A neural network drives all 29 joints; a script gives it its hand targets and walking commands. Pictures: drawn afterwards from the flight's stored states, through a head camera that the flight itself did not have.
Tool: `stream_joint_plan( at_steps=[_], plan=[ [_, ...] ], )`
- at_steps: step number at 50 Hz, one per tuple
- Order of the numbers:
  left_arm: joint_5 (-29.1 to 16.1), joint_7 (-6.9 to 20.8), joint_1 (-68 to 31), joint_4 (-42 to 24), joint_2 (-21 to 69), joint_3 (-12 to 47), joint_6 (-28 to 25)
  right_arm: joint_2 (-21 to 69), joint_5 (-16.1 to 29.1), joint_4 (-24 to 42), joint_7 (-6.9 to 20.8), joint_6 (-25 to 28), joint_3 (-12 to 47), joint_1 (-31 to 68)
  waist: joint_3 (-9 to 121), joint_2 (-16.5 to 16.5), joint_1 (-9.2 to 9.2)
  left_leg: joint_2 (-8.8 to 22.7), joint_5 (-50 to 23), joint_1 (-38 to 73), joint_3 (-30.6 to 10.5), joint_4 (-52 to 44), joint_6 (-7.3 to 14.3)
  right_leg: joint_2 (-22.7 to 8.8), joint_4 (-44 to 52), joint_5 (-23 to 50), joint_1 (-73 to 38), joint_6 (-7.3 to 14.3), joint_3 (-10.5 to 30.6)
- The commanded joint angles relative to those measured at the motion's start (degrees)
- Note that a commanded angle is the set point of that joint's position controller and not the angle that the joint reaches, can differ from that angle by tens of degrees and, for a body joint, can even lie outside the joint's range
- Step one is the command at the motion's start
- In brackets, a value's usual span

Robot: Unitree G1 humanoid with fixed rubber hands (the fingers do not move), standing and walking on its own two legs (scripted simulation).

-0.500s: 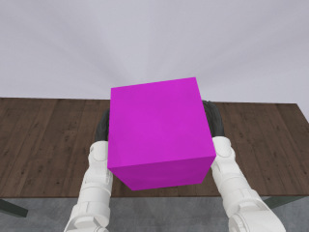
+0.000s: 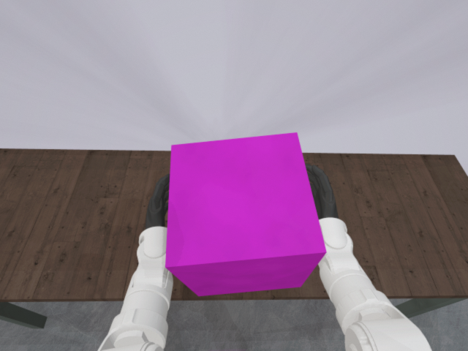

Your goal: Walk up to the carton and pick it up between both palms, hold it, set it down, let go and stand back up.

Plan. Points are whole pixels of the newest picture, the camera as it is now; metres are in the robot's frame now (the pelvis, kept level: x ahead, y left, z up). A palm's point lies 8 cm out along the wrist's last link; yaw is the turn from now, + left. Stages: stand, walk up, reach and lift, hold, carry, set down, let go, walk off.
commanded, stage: set down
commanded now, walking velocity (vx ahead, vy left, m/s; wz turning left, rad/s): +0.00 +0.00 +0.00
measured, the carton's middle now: (242, 223) +0.33 -0.02 -0.01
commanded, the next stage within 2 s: none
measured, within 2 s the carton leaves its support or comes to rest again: rests again in 1.38 s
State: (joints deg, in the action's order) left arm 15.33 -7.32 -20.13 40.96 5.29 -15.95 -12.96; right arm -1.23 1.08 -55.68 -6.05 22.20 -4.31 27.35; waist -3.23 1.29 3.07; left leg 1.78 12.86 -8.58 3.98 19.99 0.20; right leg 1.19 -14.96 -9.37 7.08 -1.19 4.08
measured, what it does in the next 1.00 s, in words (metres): stands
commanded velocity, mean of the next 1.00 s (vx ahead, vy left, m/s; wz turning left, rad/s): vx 0.00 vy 0.00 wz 0.00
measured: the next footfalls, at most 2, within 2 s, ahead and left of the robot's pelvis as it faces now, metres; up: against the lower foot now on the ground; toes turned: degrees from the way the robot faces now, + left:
none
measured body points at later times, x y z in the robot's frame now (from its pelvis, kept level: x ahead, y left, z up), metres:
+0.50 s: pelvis +0.01 +0.00 +0.00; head +0.10 +0.00 +0.44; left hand +0.35 +0.14 -0.03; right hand +0.36 -0.17 -0.02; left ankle -0.03 +0.11 -0.75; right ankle -0.02 -0.14 -0.75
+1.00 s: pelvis +0.00 -0.01 +0.00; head +0.10 +0.00 +0.44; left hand +0.35 +0.13 -0.03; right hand +0.34 -0.18 -0.04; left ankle -0.03 +0.11 -0.75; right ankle -0.02 -0.14 -0.75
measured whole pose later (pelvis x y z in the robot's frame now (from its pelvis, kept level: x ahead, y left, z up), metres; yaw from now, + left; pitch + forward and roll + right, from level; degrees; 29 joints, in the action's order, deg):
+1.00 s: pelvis +0.00 -0.01 +0.00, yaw +0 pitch +12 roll +0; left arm 11.9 -6.9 -23.3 53.8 5.3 -17.7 -30.2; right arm -1.1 -3.3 -64.5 -5.3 34.3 -10.2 27.6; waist 1.1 -0.2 2.2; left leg 1.7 11.7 -20.9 4.0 20.5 -0.1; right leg 1.2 -18.5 -9.8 20.9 -0.9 4.1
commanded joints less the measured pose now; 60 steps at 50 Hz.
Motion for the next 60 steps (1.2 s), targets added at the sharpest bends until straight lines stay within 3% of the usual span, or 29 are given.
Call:
stream_joint_plan(
  at_steps=[1, 3, 6, 7, 8, 10, 12, 14, 16, 19, 21, 24, 25, 27, 28, 30, 31, 32, 35, 36, 38, 39, 41, 44, 47, 53, 55, 56, 60],
  plan=[
    [-1.98, 7.36, -30.07, 1.67, 33.38, 23.04, -8.62, 35.48, -9.40, 7.29, 8.10, 2.77, 12.67, 21.48, 28.53, -4.04, -3.24, -1.34, -27.40, 5.71, -1.61, 1.59, -3.92, 1.26, -0.96, 22.16, 3.86, 3.13, -6.98],
    [-2.05, 7.52, -29.98, 2.96, 32.99, 22.60, -9.53, 35.82, -9.66, 6.93, 8.04, 3.16, 13.48, 20.89, 28.79, -2.69, -3.19, -1.71, -24.87, 3.54, -1.29, 1.25, -3.18, 0.97, -1.35, 22.86, 3.05, 2.43, -6.55],
    [-1.10, 7.46, -31.01, 3.17, 32.71, 22.16, -10.59, 36.55, -10.32, 5.41, 7.97, 3.94, 12.72, 20.50, 30.20, -4.34, -2.99, -1.57, -26.80, 4.04, -1.63, 2.54, -3.63, 1.10, -1.93, 23.63, 3.56, 2.83, -6.68],
    [-1.72, 7.06, -30.39, 3.56, 33.05, 23.45, -11.18, 36.87, -10.07, 5.49, 7.96, 4.39, 13.84, 20.68, 32.03, -4.69, -3.47, -1.50, -28.63, 3.88, -1.73, 2.75, -3.76, 1.01, -2.19, 25.81, 3.82, 2.81, -6.46],
    [-2.56, 7.10, -31.31, 2.39, 33.42, 24.55, -12.20, 36.34, -9.88, 6.23, 7.89, 5.36, 13.12, 20.19, 34.39, -4.89, -1.95, -1.27, -30.50, 5.34, -2.36, 3.81, -4.20, 1.45, -2.72, 27.50, 4.64, 3.01, -7.06],
    [-2.25, 6.72, -30.16, 2.94, 33.12, 24.45, -13.51, 36.35, -10.09, 5.51, 8.08, 6.26, 13.91, 19.42, 34.34, -5.29, -2.79, -1.42, -33.58, 4.90, -2.35, 4.35, -4.48, 1.46, -2.98, 28.42, 4.05, 2.97, -6.81],
    [-2.82, 6.40, -27.55, 2.88, 34.12, 26.33, -14.22, 37.10, -9.81, 2.62, 7.70, 7.35, 13.89, 17.03, 34.89, -6.31, -1.60, -1.27, -37.44, 6.68, -2.67, 5.53, -5.16, 1.69, -2.71, 29.59, 5.18, 3.26, -6.95],
    [-1.51, 6.54, -24.72, 5.60, 33.14, 23.99, -14.45, 36.14, -10.49, 1.54, 7.68, 7.78, 12.90, 16.38, 34.61, -5.60, -2.67, -0.78, -38.86, 7.72, -2.85, 6.21, -5.02, 1.93, -2.73, 28.67, 7.19, 3.21, -7.36],
    [-1.12, 7.24, -24.52, 7.73, 30.68, 21.90, -14.66, 35.59, -10.27, 1.65, 7.77, 7.99, 13.98, 16.66, 33.07, -4.33, -3.73, -1.57, -34.81, 2.89, -2.27, 5.28, -4.10, 1.08, -3.05, 30.36, 3.96, 2.89, -6.20],
    [-2.15, 7.16, -24.93, 5.58, 31.64, 24.66, -15.85, 35.25, -10.57, 1.25, 7.56, 9.72, 13.00, 16.96, 35.94, -5.80, -1.66, -0.80, -39.47, 5.55, -3.31, 6.50, -5.24, 1.61, -3.58, 31.29, 6.94, 3.08, -7.12],
    [-1.23, 6.71, -23.97, 6.52, 31.26, 24.18, -16.58, 34.70, -10.10, 2.12, 7.59, 10.79, 13.96, 17.24, 37.91, -6.17, -3.30, -0.88, -40.93, 5.57, -3.01, 6.75, -5.38, 1.96, -3.55, 31.53, 6.69, 3.24, -7.18],
    [-1.81, 6.61, -23.92, 8.06, 30.27, 22.76, -17.91, 34.17, -10.55, -1.03, 7.53, 11.48, 13.31, 15.75, 36.98, -4.74, -2.96, -1.07, -40.36, 2.78, -2.87, 7.17, -4.76, 1.61, -4.56, 34.07, 6.35, 2.99, -6.75],
    [-2.14, 6.66, -22.77, 8.15, 29.63, 22.09, -18.48, 35.28, -9.90, 0.56, 7.63, 11.95, 14.16, 15.97, 36.35, -4.27, -4.09, -1.53, -38.91, 0.99, -2.44, 7.38, -4.39, 1.42, -4.97, 34.05, 6.26, 2.68, -6.09],
    [-1.23, 6.82, -22.05, 9.87, 29.06, 21.59, -18.78, 34.21, -10.79, -0.35, 7.30, 12.27, 13.59, 15.76, 36.67, -4.13, -3.29, -1.44, -39.41, 0.70, -2.81, 7.45, -4.44, 1.46, -5.26, 36.15, 5.37, 2.61, -6.44],
    [-1.40, 6.96, -22.81, 9.79, 29.88, 22.27, -19.04, 34.18, -11.01, -0.47, 7.54, 12.87, 12.59, 16.58, 36.03, -4.89, -2.64, -1.35, -38.66, 0.61, -2.79, 7.43, -4.65, 1.58, -5.10, 33.83, 7.31, 2.65, -6.65],
    [-0.38, 7.20, -20.84, 12.23, 28.57, 19.35, -19.11, 34.25, -11.56, -1.10, 7.54, 12.93, 13.08, 16.95, 33.92, -2.97, -4.58, -1.50, -35.72, -1.31, -2.29, 7.11, -3.65, 1.10, -5.25, 34.23, 6.01, 2.26, -6.34],
    [-0.04, 7.46, -20.06, 13.72, 28.27, 18.77, -19.15, 34.20, -11.98, -1.98, 7.45, 12.91, 12.97, 16.24, 34.41, -2.26, -4.42, -1.75, -33.83, -2.85, -2.10, 6.28, -3.49, 1.06, -5.57, 35.57, 4.41, 2.20, -5.86],
    [0.24, 7.72, -22.12, 13.32, 27.90, 19.28, -19.19, 33.93, -12.50, -1.94, 7.37, 13.19, 11.74, 17.05, 33.97, -2.63, -2.80, -1.90, -32.07, -3.64, -2.28, 6.24, -3.51, 1.06, -5.73, 34.52, 4.76, 2.23, -6.32],
    [1.32, 7.55, -23.14, 12.84, 26.92, 17.13, -19.02, 33.30, -12.58, -4.47, 7.86, 12.88, 10.05, 17.54, 32.01, -3.55, -4.85, -1.08, -29.70, -2.84, -2.05, 5.45, -3.19, 1.28, -4.78, 27.40, 7.17, 2.89, -6.58],
    [0.89, 7.57, -21.73, 13.91, 26.65, 17.53, -18.99, 32.60, -12.39, -5.04, 8.09, 12.97, 9.71, 17.31, 31.65, -4.51, -4.81, -1.03, -30.46, -2.18, -2.12, 5.07, -3.63, 1.32, -4.46, 26.55, 8.00, 3.11, -6.72],
    [1.28, 7.81, -23.18, 14.82, 26.64, 16.21, -19.03, 32.15, -14.39, -6.44, 7.86, 12.74, 8.14, 18.06, 29.50, -2.40, -3.71, -1.07, -26.58, -3.47, -1.74, 4.16, -2.82, 1.26, -4.36, 25.29, 7.92, 2.83, -7.09],
    [2.30, 7.96, -22.69, 15.47, 26.65, 15.10, -18.77, 33.21, -14.64, -5.54, 7.98, 12.73, 8.64, 18.80, 28.09, -1.78, -4.45, -0.91, -25.63, -4.28, -1.67, 4.79, -2.48, 1.07, -4.51, 23.85, 8.32, 2.83, -7.23],
    [1.35, 6.48, -25.23, 14.57, 21.86, 13.80, -19.92, 26.87, -13.11, -5.78, 8.02, 13.33, 6.87, 19.81, 32.02, -4.64, -5.72, -0.76, -26.61, -3.49, -1.42, 4.70, -3.51, 1.54, -4.77, 21.45, 8.95, 3.42, -6.81],
    [1.78, 5.86, -24.45, 15.83, 18.91, 10.86, -20.03, 24.21, -14.16, -5.08, 7.58, 13.48, 3.34, 20.84, 31.45, -2.97, -5.48, -0.89, -24.39, -4.23, -0.50, 5.07, -2.92, 1.76, -4.92, 19.48, 10.52, 3.25, -7.07],
    [3.08, 5.00, -23.40, 14.88, 19.19, 7.60, -20.19, 25.23, -14.82, -4.59, 7.43, 13.44, 1.28, 21.89, 31.09, -2.53, -7.32, -0.51, -22.74, -6.17, -0.41, 5.49, -2.22, 1.50, -5.16, 17.25, 11.25, 3.15, -7.08],
    [0.12, 3.25, -22.10, 15.86, 9.57, 4.04, -21.77, 17.51, -11.62, -3.26, 4.59, 14.84, 1.43, 21.63, 37.71, -0.74, -6.74, -1.34, -27.09, -11.22, -0.20, 9.29, -2.17, 1.25, -9.96, 29.50, 6.76, 1.26, -5.44],
    [-0.58, 2.42, -20.02, 16.02, 7.16, 2.46, -22.24, 15.90, -9.74, -4.39, 3.64, 15.21, 2.83, 21.15, 39.17, 0.53, -8.24, -1.38, -28.89, -13.82, 0.17, 10.20, -2.12, 1.09, -11.50, 34.41, 4.88, 0.82, -4.39],
    [-1.12, 1.94, -20.68, 16.41, 4.35, 2.60, -22.13, 11.97, -8.72, -4.58, 3.32, 15.60, 2.24, 21.49, 41.51, -1.66, -7.54, -1.28, -30.10, -12.73, 0.11, 10.80, -2.81, 1.30, -11.95, 34.26, 6.06, 0.98, -4.58],
    [-4.66, -0.08, -19.75, 16.72, -3.42, 1.47, -21.48, 1.35, -2.12, -7.14, 2.02, 15.52, 2.88, 21.90, 45.14, -2.69, -8.46, -1.18, -35.12, -9.82, 0.16, 13.59, -3.96, 2.39, -13.46, 34.56, 8.71, 0.99, -4.07]
  ],
)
